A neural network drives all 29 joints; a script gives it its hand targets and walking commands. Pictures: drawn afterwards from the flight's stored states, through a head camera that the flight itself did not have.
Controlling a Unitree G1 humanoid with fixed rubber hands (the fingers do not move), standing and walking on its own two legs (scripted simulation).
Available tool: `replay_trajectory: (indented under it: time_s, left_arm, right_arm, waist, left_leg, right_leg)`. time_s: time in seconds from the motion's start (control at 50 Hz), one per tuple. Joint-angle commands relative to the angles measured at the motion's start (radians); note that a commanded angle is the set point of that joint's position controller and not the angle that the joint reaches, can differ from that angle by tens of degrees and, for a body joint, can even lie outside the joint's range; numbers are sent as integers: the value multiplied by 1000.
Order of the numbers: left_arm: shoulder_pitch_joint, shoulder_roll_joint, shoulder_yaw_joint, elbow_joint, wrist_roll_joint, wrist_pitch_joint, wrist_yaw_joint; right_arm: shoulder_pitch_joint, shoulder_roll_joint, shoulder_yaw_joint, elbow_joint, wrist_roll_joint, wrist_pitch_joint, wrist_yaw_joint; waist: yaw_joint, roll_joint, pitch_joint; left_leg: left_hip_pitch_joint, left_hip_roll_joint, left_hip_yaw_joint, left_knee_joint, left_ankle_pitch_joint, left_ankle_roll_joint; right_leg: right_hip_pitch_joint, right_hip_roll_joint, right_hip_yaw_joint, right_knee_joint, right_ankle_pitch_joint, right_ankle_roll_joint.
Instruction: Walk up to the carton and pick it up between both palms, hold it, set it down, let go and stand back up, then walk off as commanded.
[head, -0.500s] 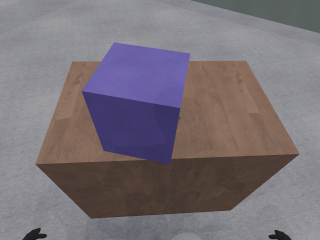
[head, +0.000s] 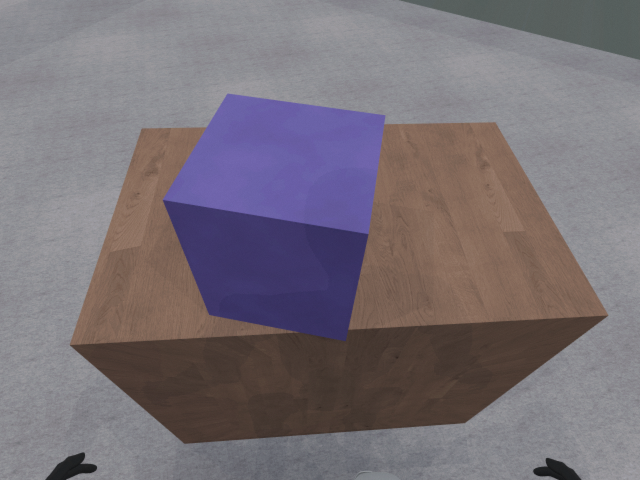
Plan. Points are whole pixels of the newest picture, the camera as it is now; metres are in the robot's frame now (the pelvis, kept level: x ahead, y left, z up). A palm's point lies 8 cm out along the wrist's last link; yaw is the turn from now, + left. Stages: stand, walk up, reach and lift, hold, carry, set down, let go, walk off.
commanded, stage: walk up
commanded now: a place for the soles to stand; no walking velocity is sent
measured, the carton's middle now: (289, 223) +0.43 +0.03 +0.06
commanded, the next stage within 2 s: none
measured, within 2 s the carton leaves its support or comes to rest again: neither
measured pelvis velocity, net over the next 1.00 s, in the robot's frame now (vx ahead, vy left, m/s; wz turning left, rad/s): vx -0.02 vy -0.01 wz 0.00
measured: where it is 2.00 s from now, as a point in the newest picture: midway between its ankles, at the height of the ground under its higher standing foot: outside the picture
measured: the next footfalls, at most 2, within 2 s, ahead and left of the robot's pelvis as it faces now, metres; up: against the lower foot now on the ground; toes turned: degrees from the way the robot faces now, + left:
none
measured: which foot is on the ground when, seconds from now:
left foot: down 0.00-1.00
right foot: down 0.00-1.00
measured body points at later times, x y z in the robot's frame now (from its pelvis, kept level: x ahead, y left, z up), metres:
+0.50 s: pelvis -0.01 +0.00 +0.00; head +0.01 +0.00 +0.45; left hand +0.10 +0.32 -0.09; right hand +0.08 -0.33 -0.08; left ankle -0.03 +0.14 -0.72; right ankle +0.03 -0.11 -0.72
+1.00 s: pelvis -0.02 -0.01 +0.00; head -0.02 -0.01 +0.45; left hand +0.09 +0.32 -0.09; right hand +0.08 -0.33 -0.08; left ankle -0.03 +0.14 -0.72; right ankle +0.03 -0.11 -0.72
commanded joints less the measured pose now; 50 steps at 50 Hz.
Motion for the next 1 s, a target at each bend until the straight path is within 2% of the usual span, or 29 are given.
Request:
replay_trajectory:
  time_s: [0.0, 0.04, 0.06, 0.1, 0.14, 0.16, 0.2, 0.26, 0.32, 0.36, 0.38, 0.42, 0.44, 0.48, 0.5, 0.52, 0.56, 0.68, 0.7, 0.74, 0.76, 0.8, 0.82, 0.84, 0.88, 0.9, 0.92, 0.98]
  left_arm:
    - [-48, 134, 41, -39, 6, -14, 4]
    - [-62, 143, 41, -35, 10, -13, -1]
    - [-67, 150, 44, -35, 15, -15, -3]
    - [-84, 150, 41, -35, 16, -17, -6]
    - [-92, 151, 41, -26, 18, -20, -9]
    - [-85, 155, 43, -27, 20, -19, -11]
    - [-84, 157, 43, -23, 21, -21, -13]
    - [-74, 154, 40, -16, 19, -25, -12]
    - [-77, 150, 39, -18, 19, -28, -10]
    - [-72, 139, 36, -18, 15, -29, -9]
    - [-68, 146, 36, -14, 15, -29, -9]
    - [-68, 148, 40, -14, 15, -31, -7]
    - [-59, 145, 37, -20, 16, -31, -4]
    - [-64, 145, 34, -14, 12, -33, -3]
    - [-51, 136, 31, -14, 7, -33, -1]
    - [-61, 148, 31, -19, 12, -33, 1]
    - [-54, 132, 31, -21, 7, -30, 1]
    - [-28, 118, 25, -24, 7, -28, 1]
    - [-26, 112, 24, -18, 6, -26, 3]
    - [-35, 107, 27, -29, 11, -24, 2]
    - [-46, 150, 34, -23, 12, -24, 3]
    - [-55, 139, 30, -16, 13, -23, 0]
    - [-62, 146, 35, -15, 16, -24, -1]
    - [-66, 154, 37, -12, 15, -24, -2]
    - [-78, 148, 32, -7, 15, -24, -6]
    - [-79, 145, 31, -3, 16, -25, -7]
    - [-87, 155, 33, -8, 20, -26, -8]
    - [-93, 149, 31, -5, 20, -26, -10]
  right_arm:
    - [-49, -189, -47, 26, -14, -6, -11]
    - [-68, -188, -46, 29, -12, -3, -8]
    - [-57, -183, -46, 34, -14, -2, -6]
    - [-52, -189, -42, 39, -17, -5, -2]
    - [-54, -184, -47, 44, -20, -8, 1]
    - [-50, -191, -49, 42, -20, -8, 4]
    - [-40, -191, -52, 44, -22, -8, 5]
    - [-28, -185, -45, 53, -22, -10, 9]
    - [-26, -180, -44, 53, -19, -15, 7]
    - [-35, -186, -42, 58, -23, -18, 7]
    - [-40, -192, -40, 50, -18, -17, 7]
    - [-42, -185, -39, 55, -19, -15, 6]
    - [-45, -197, -41, 56, -17, -15, 6]
    - [-29, -192, -37, 47, -13, -17, 3]
    - [-44, -199, -38, 44, -14, -17, 3]
    - [-25, -194, -41, 47, -11, -15, 3]
    - [-35, -197, -37, 42, -12, -15, 0]
    - [-52, -234, -35, 37, -11, -9, -4]
    - [-59, -232, -38, 38, -12, -9, -3]
    - [-56, -246, -30, 37, -11, -6, -1]
    - [-55, -183, -36, 37, -8, -4, -1]
    - [-54, -193, -37, 47, -13, -3, 1]
    - [-52, -195, -35, 44, -12, -2, 3]
    - [-55, -175, -30, 45, -14, -4, 2]
    - [-54, -180, -35, 50, -14, -7, 5]
    - [-61, -178, -34, 49, -15, -6, 6]
    - [-65, -172, -39, 46, -14, -5, 7]
    - [-32, -191, -43, 59, -23, -8, 9]
  waist:
    - [12, 18, -108]
    - [16, 7, -63]
    - [10, -8, -52]
    - [5, 6, -26]
    - [4, -9, 3]
    - [5, 6, 1]
    - [2, -11, -9]
    - [2, -4, -48]
    - [5, -10, -98]
    - [16, 20, -107]
    - [18, 3, -107]
    - [14, 18, -112]
    - [12, 18, -129]
    - [10, 6, -156]
    - [15, 30, -156]
    - [6, 7, -173]
    - [12, 21, -179]
    - [3, 15, -181]
    - [6, 27, -166]
    - [2, -3, -168]
    - [11, -10, -162]
    - [5, 23, -114]
    - [1, -6, -101]
    - [10, 9, -87]
    - [9, 2, -70]
    - [8, 9, -66]
    - [11, -14, -35]
    - [4, -9, -31]
  left_leg:
    - [15, 110, -111, -123, 133, 109]
    - [-20, 92, -104, -138, -1, 103]
    - [-21, 78, -97, -137, -38, 95]
    - [-21, 65, -104, -161, -97, 93]
    - [-18, 62, -115, -180, -133, 92]
    - [-21, 58, -113, -180, -149, 95]
    - [-6, 49, -112, -182, -155, 93]
    - [13, 51, -113, -178, -94, 92]
    - [26, 57, -89, -156, 52, 83]
    - [24, 71, -105, -177, 56, 85]
    - [15, 75, -115, -171, 49, 84]
    - [24, 73, -92, -166, 88, 83]
    - [43, 68, -78, -149, 122, 78]
    - [58, 80, -98, -144, 191, 79]
    - [70, 83, -86, -140, 227, 78]
    - [72, 85, -87, -128, 266, 78]
    - [82, 96, -77, -130, 325, 80]
    - [89, 91, -59, -114, 315, 81]
    - [80, 92, -62, -124, 294, 79]
    - [69, 86, -61, -126, 261, 86]
    - [58, 82, -66, -120, 221, 86]
    - [47, 74, -67, -142, 128, 81]
    - [32, 68, -74, -148, 79, 83]
    - [19, 79, -89, -166, 51, 88]
    - [11, 64, -93, -184, -34, 89]
    - [12, 58, -85, -194, -59, 86]
    - [0, 52, -86, -189, -77, 87]
    - [11, 50, -101, -197, -95, 86]
  right_leg:
    - [117, -87, 112, -96, 200, -58]
    - [89, -94, 148, -165, 67, -59]
    - [70, -104, 178, -191, 3, -64]
    - [34, -108, 199, -234, -101, -62]
    - [-1, -104, 214, -270, -191, -59]
    - [2, -103, 217, -283, -225, -58]
    - [-5, -102, 218, -297, -257, -55]
    - [31, -105, 220, -289, -207, -55]
    - [105, -102, 185, -234, -26, -52]
    - [108, -100, 169, -219, -13, -49]
    - [115, -98, 168, -217, 7, -46]
    - [122, -109, 175, -211, 55, -50]
    - [134, -117, 167, -204, 96, -52]
    - [158, -110, 152, -170, 201, -54]
    - [159, -110, 145, -161, 243, -51]
    - [174, -106, 127, -140, 289, -56]
    - [190, -102, 116, -109, 349, -55]
    - [187, -116, 118, -118, 375, -53]
    - [178, -118, 112, -123, 360, -50]
    - [188, -120, 108, -132, 315, -50]
    - [163, -116, 129, -147, 271, -56]
    - [114, -118, 147, -188, 153, -55]
    - [105, -122, 159, -205, 106, -52]
    - [96, -118, 171, -218, 73, -52]
    - [72, -120, 188, -258, -33, -49]
    - [56, -118, 196, -277, -90, -51]
    - [32, -118, 212, -303, -149, -51]
    - [14, -112, 210, -319, -210, -41]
